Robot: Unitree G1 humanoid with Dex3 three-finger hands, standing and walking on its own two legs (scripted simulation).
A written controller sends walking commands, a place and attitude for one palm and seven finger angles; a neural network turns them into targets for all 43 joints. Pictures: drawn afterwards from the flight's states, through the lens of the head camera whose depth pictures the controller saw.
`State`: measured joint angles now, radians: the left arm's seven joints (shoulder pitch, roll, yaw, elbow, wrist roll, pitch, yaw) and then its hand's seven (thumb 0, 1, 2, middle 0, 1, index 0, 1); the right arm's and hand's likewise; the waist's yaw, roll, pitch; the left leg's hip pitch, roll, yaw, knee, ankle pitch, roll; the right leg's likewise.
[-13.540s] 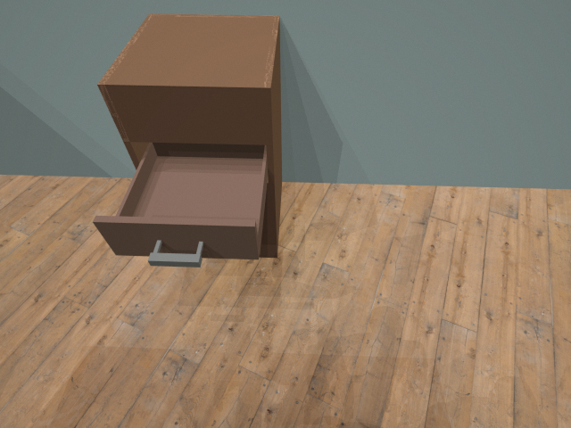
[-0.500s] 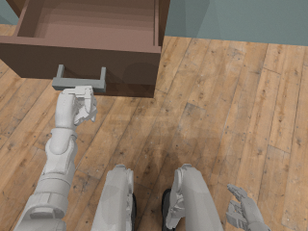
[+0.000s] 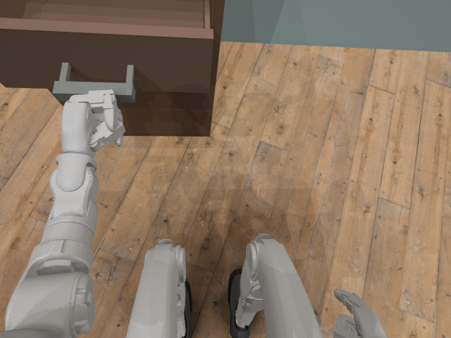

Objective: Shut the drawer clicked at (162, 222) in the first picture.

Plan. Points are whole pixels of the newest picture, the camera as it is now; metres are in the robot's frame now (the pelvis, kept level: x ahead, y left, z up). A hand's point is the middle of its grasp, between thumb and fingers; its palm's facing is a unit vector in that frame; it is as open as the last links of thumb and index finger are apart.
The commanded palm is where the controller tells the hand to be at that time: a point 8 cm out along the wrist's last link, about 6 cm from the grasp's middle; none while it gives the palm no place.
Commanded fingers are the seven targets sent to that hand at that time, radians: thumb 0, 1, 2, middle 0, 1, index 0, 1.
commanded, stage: push the drawer shut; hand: left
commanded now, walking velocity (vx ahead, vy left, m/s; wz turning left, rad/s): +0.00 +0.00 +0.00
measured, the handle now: (97, 81) +0.54 +0.22 +0.00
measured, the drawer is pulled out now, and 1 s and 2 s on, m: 0.11 0.00 0.00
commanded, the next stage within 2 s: pull the fist back off the drawer in 1.38 s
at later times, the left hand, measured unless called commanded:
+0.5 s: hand (120, 91) +0.53 +0.18 -0.01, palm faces +0.01 -1.00 -0.06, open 3.0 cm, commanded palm +0.52 +0.20 +0.00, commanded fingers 0.00 0.90 0.90 -1.40 -1.60 -1.40 -1.60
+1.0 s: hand (121, 66) +0.58 +0.18 -0.01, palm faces +0.02 -1.00 -0.06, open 3.1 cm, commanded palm +0.58 +0.18 +0.00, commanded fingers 0.00 0.90 0.90 -1.40 -1.60 -1.40 -1.60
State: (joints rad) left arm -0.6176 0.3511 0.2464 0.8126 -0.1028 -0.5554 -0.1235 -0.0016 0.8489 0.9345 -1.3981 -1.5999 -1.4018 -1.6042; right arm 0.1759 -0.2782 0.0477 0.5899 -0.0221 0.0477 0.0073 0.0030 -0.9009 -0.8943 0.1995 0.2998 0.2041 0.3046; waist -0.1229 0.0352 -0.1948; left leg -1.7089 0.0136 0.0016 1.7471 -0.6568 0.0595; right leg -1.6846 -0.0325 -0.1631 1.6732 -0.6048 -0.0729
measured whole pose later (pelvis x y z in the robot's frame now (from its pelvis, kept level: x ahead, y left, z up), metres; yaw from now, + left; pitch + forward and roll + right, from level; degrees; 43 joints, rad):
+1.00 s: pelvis -0.01 +0.01 -0.02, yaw -3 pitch +39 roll -8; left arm -1.10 0.60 0.39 1.16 0.03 -0.49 -0.14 0.01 0.77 0.91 -1.40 -1.60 -1.40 -1.60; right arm 0.26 -0.27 0.11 0.58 -0.07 0.15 0.03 0.00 -0.90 -0.89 0.20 0.30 0.20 0.30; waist -0.26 0.04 -0.14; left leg -1.85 0.03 -0.02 1.82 -0.66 0.08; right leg -1.81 -0.02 -0.18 1.71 -0.58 -0.06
